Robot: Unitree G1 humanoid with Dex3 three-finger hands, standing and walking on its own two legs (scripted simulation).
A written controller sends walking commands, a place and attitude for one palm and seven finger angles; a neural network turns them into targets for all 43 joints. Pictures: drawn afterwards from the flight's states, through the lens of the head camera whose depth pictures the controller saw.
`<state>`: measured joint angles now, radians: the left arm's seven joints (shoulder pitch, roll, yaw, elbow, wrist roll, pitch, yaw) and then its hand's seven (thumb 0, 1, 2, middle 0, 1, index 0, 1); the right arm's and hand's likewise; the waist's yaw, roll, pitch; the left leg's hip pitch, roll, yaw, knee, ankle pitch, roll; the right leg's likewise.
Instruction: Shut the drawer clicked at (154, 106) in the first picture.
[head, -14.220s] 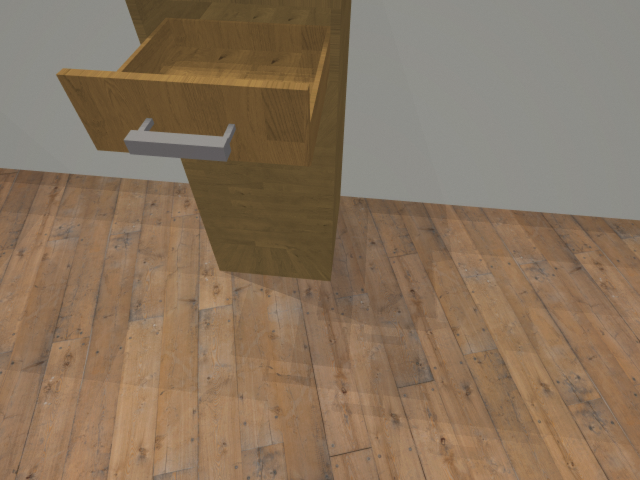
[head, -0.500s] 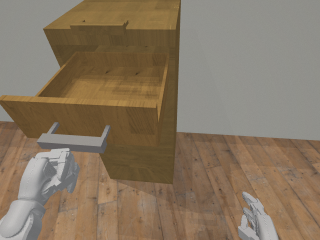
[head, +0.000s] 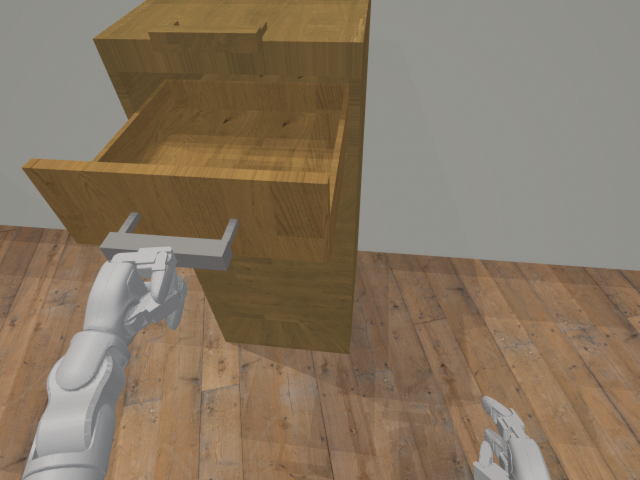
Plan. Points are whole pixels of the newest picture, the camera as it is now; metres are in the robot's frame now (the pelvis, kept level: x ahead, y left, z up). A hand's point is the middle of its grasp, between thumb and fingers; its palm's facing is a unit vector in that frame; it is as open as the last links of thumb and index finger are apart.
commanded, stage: push the drawer shut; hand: left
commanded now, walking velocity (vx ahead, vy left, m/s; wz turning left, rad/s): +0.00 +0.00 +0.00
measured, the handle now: (174, 236) +0.37 +0.22 +0.12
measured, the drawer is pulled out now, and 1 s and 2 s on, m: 0.27 0.14 0.03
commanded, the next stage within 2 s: none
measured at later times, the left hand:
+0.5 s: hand (194, 254) +0.35 +0.19 +0.12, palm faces +0.00 -1.00 -0.05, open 3.3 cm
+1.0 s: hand (213, 217) +0.41 +0.19 +0.12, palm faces -0.02 -1.00 -0.04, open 3.3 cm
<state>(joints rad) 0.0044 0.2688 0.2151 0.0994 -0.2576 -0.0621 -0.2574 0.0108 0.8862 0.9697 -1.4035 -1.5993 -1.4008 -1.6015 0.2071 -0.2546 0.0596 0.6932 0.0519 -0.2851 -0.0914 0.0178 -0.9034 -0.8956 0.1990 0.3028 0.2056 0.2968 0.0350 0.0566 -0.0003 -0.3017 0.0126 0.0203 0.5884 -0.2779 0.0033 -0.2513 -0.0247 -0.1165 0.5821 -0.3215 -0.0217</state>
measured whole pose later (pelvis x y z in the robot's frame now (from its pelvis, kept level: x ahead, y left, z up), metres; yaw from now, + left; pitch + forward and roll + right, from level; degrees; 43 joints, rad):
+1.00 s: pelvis +0.01 +0.00 +0.00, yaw -1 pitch +4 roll +0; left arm -0.53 0.35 0.27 0.72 -0.20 -0.15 -0.26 0.02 0.94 0.99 -1.40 -1.60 -1.40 -1.60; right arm 0.29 -0.28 0.04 0.70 0.05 -0.14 -0.07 0.01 -0.91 -0.90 0.20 0.30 0.21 0.30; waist -0.03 0.04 -0.02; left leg -0.39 0.03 0.04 0.61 -0.29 0.00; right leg -0.34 -0.01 -0.10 0.59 -0.32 -0.02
